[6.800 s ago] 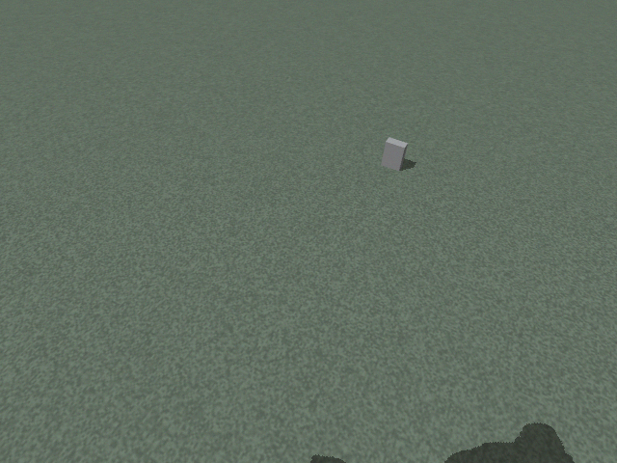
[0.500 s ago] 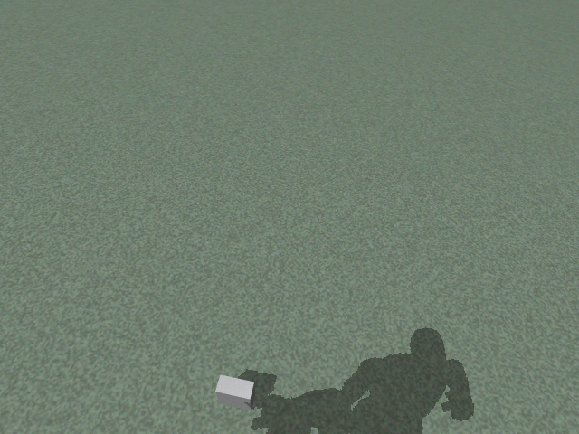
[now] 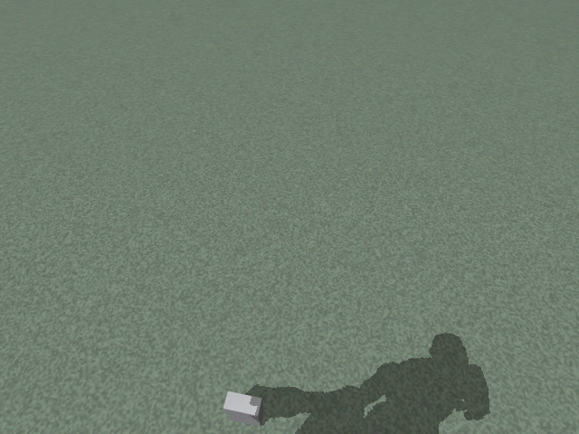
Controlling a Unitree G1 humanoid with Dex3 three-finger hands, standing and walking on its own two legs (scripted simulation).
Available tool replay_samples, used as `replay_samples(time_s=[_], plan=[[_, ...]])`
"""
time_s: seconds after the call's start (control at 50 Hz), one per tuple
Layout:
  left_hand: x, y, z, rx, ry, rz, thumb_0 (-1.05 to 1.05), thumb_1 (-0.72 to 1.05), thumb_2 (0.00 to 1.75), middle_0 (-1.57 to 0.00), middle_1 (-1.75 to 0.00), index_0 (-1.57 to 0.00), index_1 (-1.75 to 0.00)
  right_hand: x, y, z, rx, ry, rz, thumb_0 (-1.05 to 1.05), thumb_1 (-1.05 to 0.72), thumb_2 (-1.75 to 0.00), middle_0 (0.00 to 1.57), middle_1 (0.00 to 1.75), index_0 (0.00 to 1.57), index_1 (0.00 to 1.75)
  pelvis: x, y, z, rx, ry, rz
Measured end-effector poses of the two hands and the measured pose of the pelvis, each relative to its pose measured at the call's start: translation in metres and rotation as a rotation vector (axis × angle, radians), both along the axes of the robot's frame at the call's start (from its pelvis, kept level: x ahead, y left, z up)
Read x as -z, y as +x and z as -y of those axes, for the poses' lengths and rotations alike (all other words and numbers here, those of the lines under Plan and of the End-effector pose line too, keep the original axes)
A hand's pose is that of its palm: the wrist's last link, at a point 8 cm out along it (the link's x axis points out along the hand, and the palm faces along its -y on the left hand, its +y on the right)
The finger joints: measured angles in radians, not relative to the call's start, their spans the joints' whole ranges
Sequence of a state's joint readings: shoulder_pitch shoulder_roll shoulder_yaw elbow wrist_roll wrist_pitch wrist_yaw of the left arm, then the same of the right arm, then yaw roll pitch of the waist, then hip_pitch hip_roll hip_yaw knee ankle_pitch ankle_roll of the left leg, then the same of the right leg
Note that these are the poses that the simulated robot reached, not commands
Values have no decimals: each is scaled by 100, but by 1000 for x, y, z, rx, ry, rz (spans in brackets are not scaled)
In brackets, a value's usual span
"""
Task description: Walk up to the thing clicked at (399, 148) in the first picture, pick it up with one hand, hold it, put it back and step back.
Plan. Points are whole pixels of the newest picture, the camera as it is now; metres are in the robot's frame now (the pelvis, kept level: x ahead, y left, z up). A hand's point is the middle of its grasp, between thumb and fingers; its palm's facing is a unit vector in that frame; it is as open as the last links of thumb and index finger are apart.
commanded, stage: walk up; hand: left
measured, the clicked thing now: (245, 409) +0.31 +0.15 -0.71
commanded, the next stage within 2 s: stand in 0.70 s
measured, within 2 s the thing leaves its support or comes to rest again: neither
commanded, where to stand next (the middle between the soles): +0.04 +0.01 m, yaw +0 degrees
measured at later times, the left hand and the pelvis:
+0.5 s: hand out of the picture +0.09 +0.26 -0.16, palm faces -0.03 -0.94 -0.33, open 7.4 cm; pelvis +0.01 +0.01 +0.00, yaw +0 degrees
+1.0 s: hand out of the picture +0.08 +0.26 -0.16, palm faces -0.03 -0.94 -0.34, open 7.4 cm; pelvis +0.01 +0.01 +0.00, yaw +0 degrees
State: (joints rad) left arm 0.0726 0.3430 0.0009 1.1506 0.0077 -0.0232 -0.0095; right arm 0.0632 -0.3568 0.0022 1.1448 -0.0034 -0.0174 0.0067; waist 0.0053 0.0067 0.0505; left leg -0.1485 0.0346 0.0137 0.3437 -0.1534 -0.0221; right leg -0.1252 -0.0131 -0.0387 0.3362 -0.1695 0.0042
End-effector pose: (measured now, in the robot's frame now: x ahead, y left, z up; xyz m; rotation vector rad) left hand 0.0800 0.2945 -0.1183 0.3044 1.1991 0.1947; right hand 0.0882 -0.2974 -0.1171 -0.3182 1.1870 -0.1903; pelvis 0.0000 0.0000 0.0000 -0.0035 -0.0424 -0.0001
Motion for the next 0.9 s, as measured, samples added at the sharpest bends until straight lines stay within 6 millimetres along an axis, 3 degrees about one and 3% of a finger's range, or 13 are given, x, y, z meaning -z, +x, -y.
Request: replay_samples(time_s=[0.16, 0.28, 0.56, 0.9], plan=[[5, 10, 5, 20, -23, -10, 0, 91, 90, -21, -30, -21, -30, 0, -27, 4, 38, -19, -66, 1, -91, -90, 20, 30, 20, 30, -1, 2, -2, 4, 2, -4], [5, 11, 2, 20, -21, -20, 0, 91, 90, -21, -30, -21, -30, 2, -36, 0, 50, -14, -83, 1, -91, -90, 20, 30, 20, 30, -1, 3, -5, 7, 3, -4], [2, 4, -7, 1, -5, -28, 0, 91, 90, -20, -30, -20, -30, 4, -19, -11, 29, 7, -45, 1, -91, -90, 20, 30, 21, 30, -1, 6, -8, 9, 3, -4], [3, -6, -8, -1, -1, -54, 0, 91, 90, -21, -30, -21, -30, 1, -4, -11, 16, 3, -35, 0, -91, -90, 20, 30, 21, 30, -2, 10, -9, 6, 4, -13]])
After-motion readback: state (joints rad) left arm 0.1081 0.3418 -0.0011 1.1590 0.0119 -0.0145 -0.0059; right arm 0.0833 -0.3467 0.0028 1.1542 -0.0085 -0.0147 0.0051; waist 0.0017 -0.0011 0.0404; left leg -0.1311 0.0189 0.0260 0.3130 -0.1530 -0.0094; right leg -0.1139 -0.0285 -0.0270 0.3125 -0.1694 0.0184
